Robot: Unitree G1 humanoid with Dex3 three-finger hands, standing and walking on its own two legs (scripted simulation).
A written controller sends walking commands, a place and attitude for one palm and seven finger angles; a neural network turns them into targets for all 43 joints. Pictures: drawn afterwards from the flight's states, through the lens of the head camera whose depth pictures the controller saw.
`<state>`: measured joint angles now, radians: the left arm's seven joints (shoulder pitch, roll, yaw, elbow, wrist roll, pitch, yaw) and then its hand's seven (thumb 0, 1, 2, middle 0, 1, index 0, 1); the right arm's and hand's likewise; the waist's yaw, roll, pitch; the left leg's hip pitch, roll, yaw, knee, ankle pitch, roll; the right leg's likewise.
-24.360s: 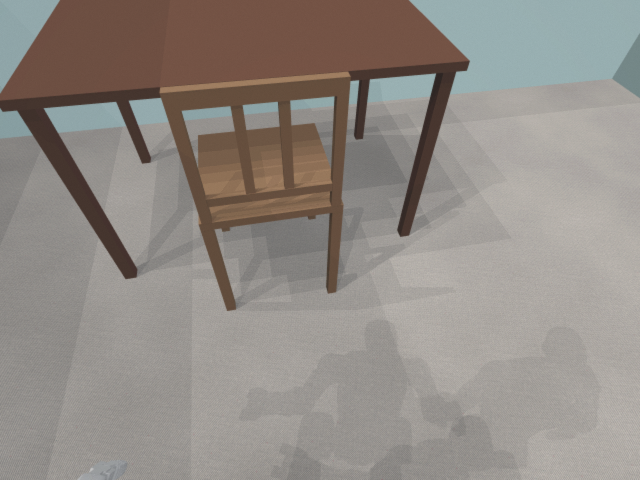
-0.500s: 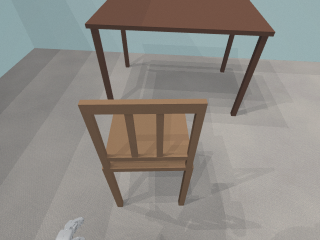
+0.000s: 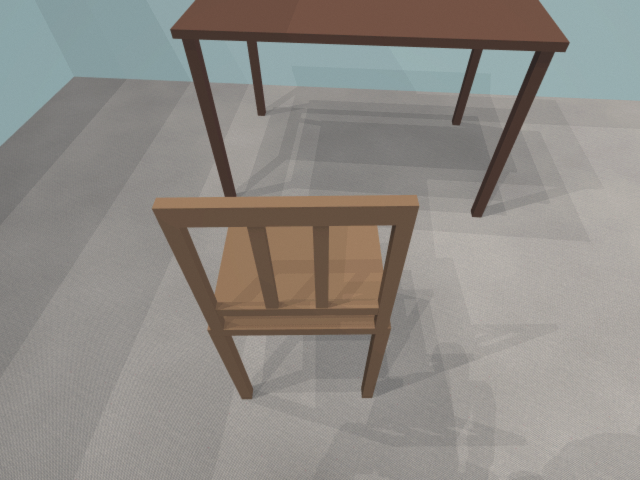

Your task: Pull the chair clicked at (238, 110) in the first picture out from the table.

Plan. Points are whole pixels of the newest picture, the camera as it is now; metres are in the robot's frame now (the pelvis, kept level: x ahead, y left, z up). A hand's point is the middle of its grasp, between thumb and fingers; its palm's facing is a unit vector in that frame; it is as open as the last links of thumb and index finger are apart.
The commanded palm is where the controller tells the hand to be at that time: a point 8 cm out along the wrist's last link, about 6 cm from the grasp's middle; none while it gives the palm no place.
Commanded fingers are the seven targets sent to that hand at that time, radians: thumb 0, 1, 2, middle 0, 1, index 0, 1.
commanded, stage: let the arm hang, fingers relaxed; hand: left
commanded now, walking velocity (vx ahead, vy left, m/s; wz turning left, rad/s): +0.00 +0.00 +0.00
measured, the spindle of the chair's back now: (265, 269) +0.47 +0.14 -0.10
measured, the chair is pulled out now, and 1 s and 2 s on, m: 0.63 0.63 0.63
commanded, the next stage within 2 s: look to check the result in 0.40 s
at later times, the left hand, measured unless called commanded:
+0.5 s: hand out of the picture -0.02 +0.14 -0.17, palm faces +0.04 -0.98 -0.17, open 7.4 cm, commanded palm none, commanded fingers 0.00 0.90 0.90 -0.20 -0.30 -0.20 -0.30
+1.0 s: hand out of the picture -0.01 +0.12 -0.17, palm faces +0.04 -0.99 -0.15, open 7.4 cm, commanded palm none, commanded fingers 0.00 0.90 0.90 -0.20 -0.30 -0.20 -0.30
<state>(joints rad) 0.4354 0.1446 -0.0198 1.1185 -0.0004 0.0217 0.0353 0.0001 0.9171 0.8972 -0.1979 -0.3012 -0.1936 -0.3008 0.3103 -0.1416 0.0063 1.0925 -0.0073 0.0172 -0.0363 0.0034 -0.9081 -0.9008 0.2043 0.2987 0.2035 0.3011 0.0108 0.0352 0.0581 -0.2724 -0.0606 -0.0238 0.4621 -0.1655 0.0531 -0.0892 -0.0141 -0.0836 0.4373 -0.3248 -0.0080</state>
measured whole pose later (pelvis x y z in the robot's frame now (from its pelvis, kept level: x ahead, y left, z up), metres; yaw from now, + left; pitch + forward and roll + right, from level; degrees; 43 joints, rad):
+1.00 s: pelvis +0.01 -0.03 +0.00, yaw -1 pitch -2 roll +0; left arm 0.34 0.10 -0.02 1.08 -0.01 0.01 0.04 0.00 0.91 0.90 -0.20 -0.30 -0.19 -0.30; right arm 0.30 -0.13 0.00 1.12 -0.01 0.00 -0.05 0.00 -0.91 -0.90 0.20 0.30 0.20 0.30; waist 0.00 0.01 0.07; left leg -0.24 -0.02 -0.03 0.47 -0.19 0.01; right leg -0.05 0.02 -0.08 0.42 -0.33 -0.05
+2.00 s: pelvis +0.01 -0.02 +0.00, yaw -1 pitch -2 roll +0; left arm 0.36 0.11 -0.01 1.08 0.00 0.00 0.04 0.00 0.91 0.90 -0.20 -0.30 -0.19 -0.30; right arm 0.31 -0.11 0.01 1.13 0.00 0.00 -0.05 0.00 -0.90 -0.90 0.20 0.30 0.20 0.30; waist 0.00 0.01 0.07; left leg -0.24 -0.03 -0.03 0.46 -0.18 0.02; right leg -0.05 0.02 -0.08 0.41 -0.33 -0.04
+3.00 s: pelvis +0.02 -0.03 +0.00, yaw -1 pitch -2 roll +0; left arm 0.36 0.10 -0.01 1.08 0.00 0.00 0.04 0.00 0.91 0.90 -0.20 -0.30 -0.19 -0.30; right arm 0.30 -0.12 0.01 1.13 0.00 0.00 -0.05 0.00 -0.91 -0.90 0.20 0.30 0.20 0.30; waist 0.00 0.00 0.06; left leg -0.23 -0.03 -0.03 0.45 -0.19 0.02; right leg -0.04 0.02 -0.08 0.41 -0.34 -0.04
